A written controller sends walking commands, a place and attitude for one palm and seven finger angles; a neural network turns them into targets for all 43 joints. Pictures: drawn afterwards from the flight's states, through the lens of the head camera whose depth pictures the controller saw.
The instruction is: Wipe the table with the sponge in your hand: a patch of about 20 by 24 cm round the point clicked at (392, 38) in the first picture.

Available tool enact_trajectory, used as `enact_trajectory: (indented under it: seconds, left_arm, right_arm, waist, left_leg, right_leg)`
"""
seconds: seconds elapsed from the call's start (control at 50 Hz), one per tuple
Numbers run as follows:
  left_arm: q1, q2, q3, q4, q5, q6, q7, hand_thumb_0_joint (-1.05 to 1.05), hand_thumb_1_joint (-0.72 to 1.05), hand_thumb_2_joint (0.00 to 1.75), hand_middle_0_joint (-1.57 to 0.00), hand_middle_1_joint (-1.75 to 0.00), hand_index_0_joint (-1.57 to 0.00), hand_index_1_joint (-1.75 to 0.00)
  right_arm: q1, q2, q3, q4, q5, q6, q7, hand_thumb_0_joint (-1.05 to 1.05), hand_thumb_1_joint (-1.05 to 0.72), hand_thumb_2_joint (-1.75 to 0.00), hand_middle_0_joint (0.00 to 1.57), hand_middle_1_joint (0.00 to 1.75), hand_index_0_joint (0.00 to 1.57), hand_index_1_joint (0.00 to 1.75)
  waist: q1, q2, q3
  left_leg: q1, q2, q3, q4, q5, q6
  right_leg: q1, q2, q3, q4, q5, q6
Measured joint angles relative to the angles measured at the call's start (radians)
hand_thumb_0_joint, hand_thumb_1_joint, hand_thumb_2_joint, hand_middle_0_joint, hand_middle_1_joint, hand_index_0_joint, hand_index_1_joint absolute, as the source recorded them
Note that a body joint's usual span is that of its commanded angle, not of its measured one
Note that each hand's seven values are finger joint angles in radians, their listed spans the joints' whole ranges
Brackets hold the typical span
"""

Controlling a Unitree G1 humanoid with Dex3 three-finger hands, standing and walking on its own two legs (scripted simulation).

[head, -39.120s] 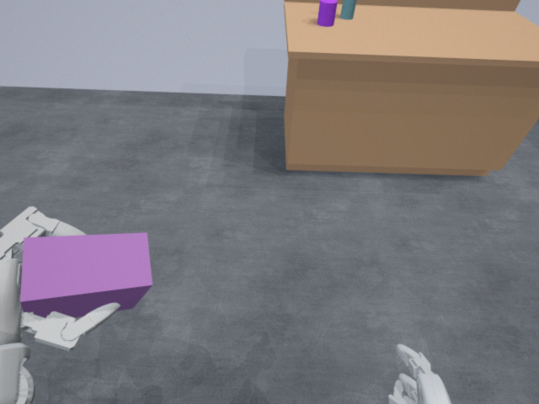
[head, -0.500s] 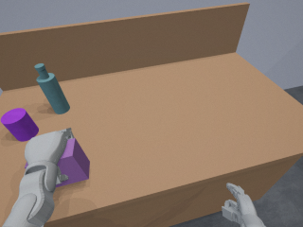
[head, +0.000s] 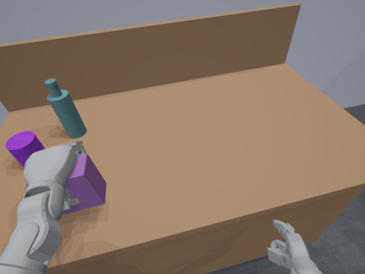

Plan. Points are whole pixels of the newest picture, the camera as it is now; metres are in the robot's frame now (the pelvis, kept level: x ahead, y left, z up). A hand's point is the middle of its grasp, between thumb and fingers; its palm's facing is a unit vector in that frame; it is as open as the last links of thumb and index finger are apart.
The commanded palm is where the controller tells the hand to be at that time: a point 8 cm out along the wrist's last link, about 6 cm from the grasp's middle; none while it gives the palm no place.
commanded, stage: lift the sponge slowly off the table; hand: left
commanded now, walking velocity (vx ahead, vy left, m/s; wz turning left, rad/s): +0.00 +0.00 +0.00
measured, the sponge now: (74, 190) +0.25 +0.30 +0.06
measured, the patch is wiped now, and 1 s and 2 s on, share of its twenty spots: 1.00 1.00 1.00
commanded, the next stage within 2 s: bring the sponge back beside the body in 0.36 s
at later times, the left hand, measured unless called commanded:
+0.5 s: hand (59, 175) +0.25 +0.30 +0.12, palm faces +0.06 -0.09 -0.99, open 10.3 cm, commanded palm +0.21 +0.30 +0.19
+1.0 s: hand (58, 187) +0.22 +0.29 +0.11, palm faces +0.07 -0.10 -0.99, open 10.3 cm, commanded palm +0.18 +0.29 +0.18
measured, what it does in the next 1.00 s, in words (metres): stands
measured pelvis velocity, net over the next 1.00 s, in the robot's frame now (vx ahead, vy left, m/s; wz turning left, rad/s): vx -0.01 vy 0.00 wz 0.00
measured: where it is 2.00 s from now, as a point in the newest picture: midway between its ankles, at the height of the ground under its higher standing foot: outside the picture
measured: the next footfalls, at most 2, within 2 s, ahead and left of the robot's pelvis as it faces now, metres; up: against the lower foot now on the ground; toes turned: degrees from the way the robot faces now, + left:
none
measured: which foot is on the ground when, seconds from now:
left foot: down 0.00-1.00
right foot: down 0.00-1.00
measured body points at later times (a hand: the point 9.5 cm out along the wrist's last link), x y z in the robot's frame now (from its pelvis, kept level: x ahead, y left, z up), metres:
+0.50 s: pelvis +0.00 +0.00 +0.00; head -0.02 -0.03 +0.45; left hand +0.24 +0.30 +0.17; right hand +0.24 -0.21 -0.09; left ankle +0.00 +0.11 -0.75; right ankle +0.01 -0.10 -0.75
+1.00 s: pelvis -0.01 +0.00 +0.00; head -0.03 -0.03 +0.45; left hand +0.21 +0.29 +0.17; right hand +0.23 -0.20 -0.09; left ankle +0.00 +0.11 -0.75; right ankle +0.01 -0.10 -0.75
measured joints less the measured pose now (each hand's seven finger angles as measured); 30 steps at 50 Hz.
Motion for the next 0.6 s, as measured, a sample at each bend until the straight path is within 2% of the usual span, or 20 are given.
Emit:
enact_trajectory:
  seconds: [0.1, 0.22, 0.32, 0.5, 0.6]
  left_arm:
    - [-0.019, 0.018, 0.006, 0.011, -0.006, 0.013, -0.026, 0.0, -0.54, 1.07, -0.71, -1.32, -0.73, -1.33]
    - [-0.032, 0.034, 0.015, 0.0, -0.014, -0.006, -0.048, 0.0, -0.54, 1.07, -0.71, -1.32, -0.73, -1.33]
    - [-0.026, 0.04, 0.026, -0.034, -0.019, -0.015, -0.048, 0.0, -0.54, 1.07, -0.71, -1.32, -0.73, -1.33]
    - [0.004, 0.041, 0.032, -0.054, -0.027, 0.019, -0.058, 0.0, -0.54, 1.07, -0.71, -1.32, -0.73, -1.33]
    - [0.028, 0.041, 0.033, -0.073, -0.028, 0.004, -0.062, 0.0, -0.54, 1.07, -0.71, -1.32, -0.73, -1.33]
  right_arm:
    - [0.0, -0.005, 0.007, -0.004, 0.004, 0.002, -0.003, 0.02, -0.9, -0.9, 0.2, 0.3, 0.19, 0.3]
    - [0.005, -0.007, 0.007, -0.007, 0.004, -0.006, -0.009, 0.02, -0.9, -0.9, 0.2, 0.3, 0.2, 0.3]
    - [0.007, -0.007, 0.004, -0.008, 0.0, -0.01, -0.007, 0.02, -0.9, -0.9, 0.2, 0.3, 0.19, 0.3]
    - [0.004, -0.012, 0.006, -0.013, 0.003, 0.006, 0.002, 0.02, -0.9, -0.9, 0.2, 0.3, 0.19, 0.29]
    - [0.006, -0.012, 0.003, -0.015, 0.001, 0.003, -0.003, 0.02, -0.9, -0.9, 0.2, 0.3, 0.18, 0.29]
  waist:
    - [-0.001, -0.001, 0.001]
    - [0.002, -0.002, 0.006]
    - [0.003, 0.0, 0.006]
    - [0.001, -0.002, -0.002]
    - [0.005, -0.002, 0.006]
  left_leg:
    - [-0.006, 0.0, -0.004, 0.004, 0.0, -0.001]
    - [-0.008, 0.0, -0.008, 0.009, -0.002, -0.001]
    - [-0.006, 0.0, -0.005, 0.008, -0.003, -0.001]
    - [-0.014, -0.004, -0.002, 0.013, -0.004, 0.002]
    - [-0.012, -0.004, -0.004, 0.019, -0.005, 0.004]
  right_leg:
    - [-0.004, 0.0, -0.004, 0.003, -0.001, -0.001]
    - [-0.003, 0.001, -0.008, 0.004, -0.002, -0.002]
    - [-0.003, 0.0, -0.004, 0.004, -0.002, -0.001]
    - [-0.013, -0.003, -0.001, 0.014, -0.005, 0.003]
    - [-0.008, -0.003, -0.002, 0.013, -0.004, 0.004]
